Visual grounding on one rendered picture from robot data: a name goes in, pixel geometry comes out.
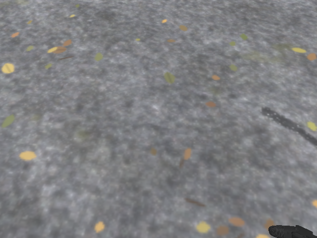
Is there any robot right hand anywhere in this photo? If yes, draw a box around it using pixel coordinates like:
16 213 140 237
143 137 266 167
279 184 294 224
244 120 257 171
268 225 317 238

